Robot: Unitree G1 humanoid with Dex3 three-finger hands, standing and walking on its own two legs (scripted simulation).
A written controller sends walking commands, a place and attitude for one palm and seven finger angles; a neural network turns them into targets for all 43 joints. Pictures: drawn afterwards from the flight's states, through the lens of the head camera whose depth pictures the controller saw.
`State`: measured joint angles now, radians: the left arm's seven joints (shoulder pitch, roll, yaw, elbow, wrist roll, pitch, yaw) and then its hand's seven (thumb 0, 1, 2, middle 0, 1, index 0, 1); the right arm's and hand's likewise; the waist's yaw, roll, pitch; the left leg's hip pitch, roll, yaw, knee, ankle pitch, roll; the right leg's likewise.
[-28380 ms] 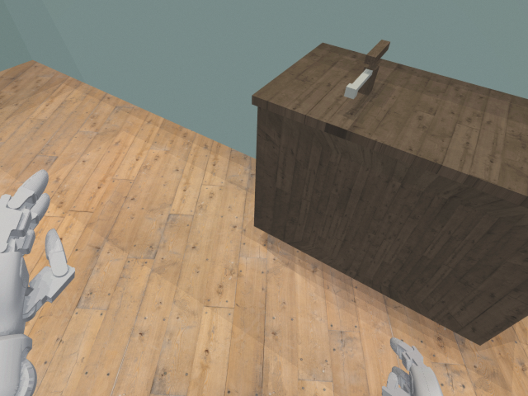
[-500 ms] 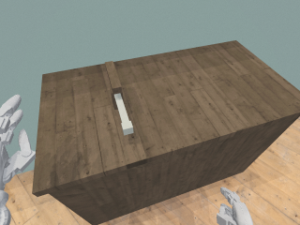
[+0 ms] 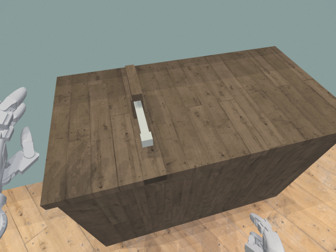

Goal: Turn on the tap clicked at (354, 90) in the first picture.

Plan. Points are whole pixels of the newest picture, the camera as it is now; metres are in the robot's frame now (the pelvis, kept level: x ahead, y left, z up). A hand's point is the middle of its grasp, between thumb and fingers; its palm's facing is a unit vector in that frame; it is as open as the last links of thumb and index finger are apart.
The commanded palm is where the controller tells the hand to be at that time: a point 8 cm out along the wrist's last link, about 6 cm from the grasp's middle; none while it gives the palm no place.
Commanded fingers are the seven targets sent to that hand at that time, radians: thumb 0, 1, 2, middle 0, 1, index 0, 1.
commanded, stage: come to a stop and stand still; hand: left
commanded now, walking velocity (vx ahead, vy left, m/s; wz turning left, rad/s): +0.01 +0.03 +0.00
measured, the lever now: (146, 139) +0.37 +0.09 +0.05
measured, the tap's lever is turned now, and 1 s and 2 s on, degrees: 0 0 0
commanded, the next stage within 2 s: look again from close up in 1.26 s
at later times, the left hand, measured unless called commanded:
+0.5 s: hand (3, 174) +0.19 +0.28 +0.18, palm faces +0.46 -0.84 -0.30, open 7.4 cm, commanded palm +0.13 +0.31 +0.18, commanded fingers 0.00 0.90 0.90 -0.20 -0.30 -0.20 -0.30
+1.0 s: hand out of the picture +0.21 +0.33 +0.16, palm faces +0.37 -0.87 -0.34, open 7.4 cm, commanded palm +0.15 +0.37 +0.18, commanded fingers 0.00 0.90 0.90 -0.20 -0.30 -0.20 -0.30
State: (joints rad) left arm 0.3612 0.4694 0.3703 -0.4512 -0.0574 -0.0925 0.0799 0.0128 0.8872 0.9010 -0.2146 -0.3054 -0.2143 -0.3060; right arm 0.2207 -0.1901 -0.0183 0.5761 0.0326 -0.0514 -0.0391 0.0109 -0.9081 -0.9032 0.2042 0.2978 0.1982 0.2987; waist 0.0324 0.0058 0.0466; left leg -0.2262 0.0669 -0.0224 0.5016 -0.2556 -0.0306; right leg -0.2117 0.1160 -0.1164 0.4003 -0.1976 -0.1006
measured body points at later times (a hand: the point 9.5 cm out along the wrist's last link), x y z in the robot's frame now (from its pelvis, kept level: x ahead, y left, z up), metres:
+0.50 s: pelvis -0.03 +0.03 +0.00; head -0.03 +0.04 +0.45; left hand +0.16 +0.33 +0.19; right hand +0.13 -0.20 -0.08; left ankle -0.03 +0.13 -0.74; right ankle +0.02 -0.03 -0.74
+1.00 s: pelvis -0.01 +0.09 +0.00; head +0.00 +0.11 +0.45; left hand +0.19 +0.37 +0.18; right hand +0.15 -0.14 -0.07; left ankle -0.03 +0.14 -0.74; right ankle +0.02 -0.02 -0.74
